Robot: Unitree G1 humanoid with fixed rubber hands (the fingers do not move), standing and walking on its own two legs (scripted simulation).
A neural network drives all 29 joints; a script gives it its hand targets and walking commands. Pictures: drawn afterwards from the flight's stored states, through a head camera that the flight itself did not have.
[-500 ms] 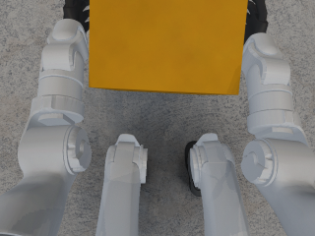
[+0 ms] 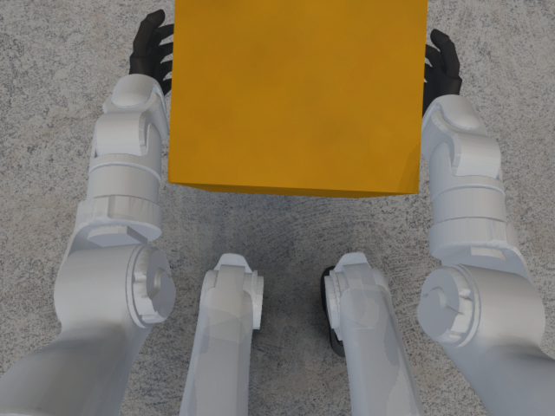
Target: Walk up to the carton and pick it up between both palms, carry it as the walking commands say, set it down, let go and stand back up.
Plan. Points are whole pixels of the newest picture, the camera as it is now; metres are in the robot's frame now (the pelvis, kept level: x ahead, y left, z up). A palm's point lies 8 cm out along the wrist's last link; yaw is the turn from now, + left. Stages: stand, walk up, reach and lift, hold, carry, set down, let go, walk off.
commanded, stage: reach and lift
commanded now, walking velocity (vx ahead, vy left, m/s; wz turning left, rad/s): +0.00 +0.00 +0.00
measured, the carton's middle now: (291, 112) +0.51 +0.01 -0.15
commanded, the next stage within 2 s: none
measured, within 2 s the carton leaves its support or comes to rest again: neither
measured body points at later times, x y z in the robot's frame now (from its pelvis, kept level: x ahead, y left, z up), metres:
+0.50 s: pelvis +0.01 +0.00 +0.06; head +0.27 +0.02 +0.42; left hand +0.52 +0.18 -0.02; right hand +0.50 -0.17 -0.02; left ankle +0.11 +0.12 -0.45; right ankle +0.11 -0.13 -0.45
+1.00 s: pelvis +0.03 +0.00 +0.12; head +0.25 +0.02 +0.51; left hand +0.50 +0.18 +0.05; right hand +0.48 -0.17 +0.06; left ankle +0.11 +0.12 -0.45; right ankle +0.11 -0.13 -0.45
